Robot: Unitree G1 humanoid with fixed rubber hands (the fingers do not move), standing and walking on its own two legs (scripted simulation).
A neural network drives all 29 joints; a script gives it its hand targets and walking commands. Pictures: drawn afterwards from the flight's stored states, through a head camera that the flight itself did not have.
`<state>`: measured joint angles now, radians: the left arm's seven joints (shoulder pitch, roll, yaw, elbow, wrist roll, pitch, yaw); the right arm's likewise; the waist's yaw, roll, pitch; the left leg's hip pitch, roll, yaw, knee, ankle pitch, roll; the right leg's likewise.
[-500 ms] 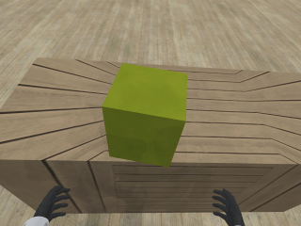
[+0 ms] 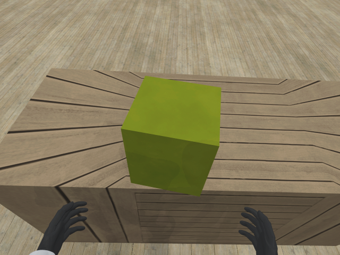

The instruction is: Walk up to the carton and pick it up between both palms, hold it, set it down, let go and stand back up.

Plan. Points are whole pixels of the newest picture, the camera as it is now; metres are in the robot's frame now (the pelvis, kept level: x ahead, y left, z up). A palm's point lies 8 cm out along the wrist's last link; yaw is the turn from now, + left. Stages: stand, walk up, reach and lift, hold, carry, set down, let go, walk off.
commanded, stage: reach and lift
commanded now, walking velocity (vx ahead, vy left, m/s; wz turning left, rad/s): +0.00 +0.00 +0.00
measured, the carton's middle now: (173, 138) +0.43 +0.03 +0.01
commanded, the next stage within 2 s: none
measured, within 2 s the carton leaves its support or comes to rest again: neither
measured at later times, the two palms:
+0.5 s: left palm (56, 230) +0.16 +0.24 +0.02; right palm (261, 230) +0.19 -0.17 +0.02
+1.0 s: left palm (72, 169) +0.27 +0.24 +0.07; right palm (268, 191) +0.26 -0.18 +0.07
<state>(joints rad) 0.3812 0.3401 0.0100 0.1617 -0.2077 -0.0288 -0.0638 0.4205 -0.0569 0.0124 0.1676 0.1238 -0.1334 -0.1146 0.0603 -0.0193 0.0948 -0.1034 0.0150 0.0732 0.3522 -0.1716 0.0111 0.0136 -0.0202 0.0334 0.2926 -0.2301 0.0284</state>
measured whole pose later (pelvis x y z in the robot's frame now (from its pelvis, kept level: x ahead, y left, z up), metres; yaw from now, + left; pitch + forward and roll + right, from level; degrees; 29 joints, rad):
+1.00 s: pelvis -0.01 -0.01 +0.00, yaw -1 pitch -6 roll +0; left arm -0.07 0.36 0.10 0.09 -0.26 0.30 -0.10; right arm 0.05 -0.09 0.03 -0.04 0.26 0.24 -0.27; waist 0.05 -0.03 0.10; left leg -0.09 0.04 0.07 0.37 -0.18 -0.01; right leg 0.00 0.00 0.04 0.35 -0.25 0.01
